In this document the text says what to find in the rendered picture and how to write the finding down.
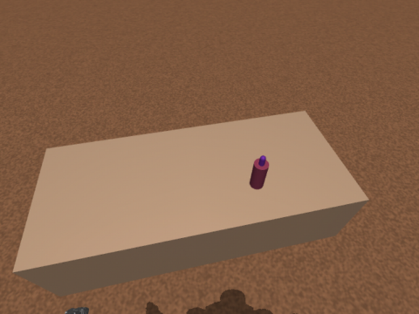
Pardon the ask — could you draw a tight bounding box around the bottle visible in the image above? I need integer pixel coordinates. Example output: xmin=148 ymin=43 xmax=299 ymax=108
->
xmin=249 ymin=156 xmax=269 ymax=190

